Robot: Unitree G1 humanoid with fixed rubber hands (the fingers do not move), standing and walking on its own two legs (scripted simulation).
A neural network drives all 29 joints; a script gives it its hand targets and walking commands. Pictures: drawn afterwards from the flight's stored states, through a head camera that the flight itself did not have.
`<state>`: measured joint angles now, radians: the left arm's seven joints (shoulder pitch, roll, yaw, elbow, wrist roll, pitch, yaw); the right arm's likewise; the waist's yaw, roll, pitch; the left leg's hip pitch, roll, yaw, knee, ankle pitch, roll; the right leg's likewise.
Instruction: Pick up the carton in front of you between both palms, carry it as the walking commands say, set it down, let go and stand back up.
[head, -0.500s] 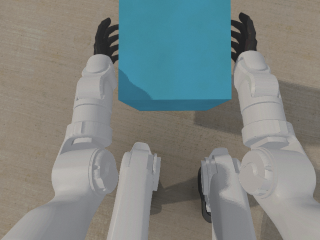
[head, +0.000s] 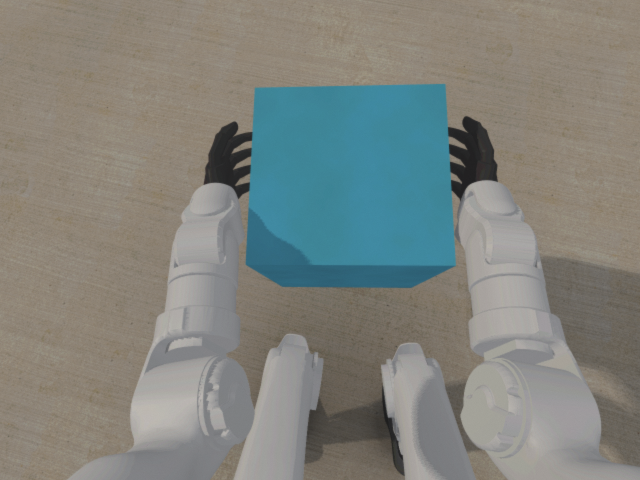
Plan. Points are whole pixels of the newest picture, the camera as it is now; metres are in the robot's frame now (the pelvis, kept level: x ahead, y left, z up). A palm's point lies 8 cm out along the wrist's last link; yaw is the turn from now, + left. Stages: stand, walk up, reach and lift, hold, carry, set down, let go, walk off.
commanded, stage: reach and lift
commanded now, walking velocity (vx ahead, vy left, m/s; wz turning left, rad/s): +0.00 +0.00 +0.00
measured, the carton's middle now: (347, 206) +0.47 +0.03 -0.12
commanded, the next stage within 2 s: none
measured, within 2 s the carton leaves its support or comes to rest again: neither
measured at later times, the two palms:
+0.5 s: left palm (173, 163) +0.42 +0.17 +0.11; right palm (572, 163) +0.43 -0.13 +0.12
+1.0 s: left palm (36, 92) +0.38 +0.16 +0.25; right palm out of the picture +0.39 -0.14 +0.26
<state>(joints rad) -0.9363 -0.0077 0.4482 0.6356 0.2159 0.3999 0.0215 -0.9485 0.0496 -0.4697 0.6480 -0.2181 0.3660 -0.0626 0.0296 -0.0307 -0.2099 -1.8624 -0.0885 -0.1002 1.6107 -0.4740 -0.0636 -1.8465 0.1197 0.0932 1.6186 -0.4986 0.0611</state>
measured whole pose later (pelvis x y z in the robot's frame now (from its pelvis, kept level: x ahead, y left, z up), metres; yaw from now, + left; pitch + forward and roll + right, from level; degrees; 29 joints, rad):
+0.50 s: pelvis +0.05 +0.00 +0.14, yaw +1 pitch +26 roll +0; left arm -0.54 -0.10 0.37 0.60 0.22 0.34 0.02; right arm -0.55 0.13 -0.39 0.60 -0.21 0.31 -0.06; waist 0.02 -0.02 -0.23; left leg -1.13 -0.07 -0.12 1.09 -0.41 -0.04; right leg -1.12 0.09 0.12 1.10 -0.43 0.03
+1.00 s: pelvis +0.09 +0.00 +0.24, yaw +1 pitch +1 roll +0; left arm -0.24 -0.15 0.24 0.38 0.23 0.55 0.02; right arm -0.26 0.15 -0.26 0.39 -0.23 0.53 -0.02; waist 0.01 -0.01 -0.10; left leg -0.27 -0.04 -0.14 0.47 -0.23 -0.02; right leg -0.25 0.05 0.15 0.48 -0.25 0.01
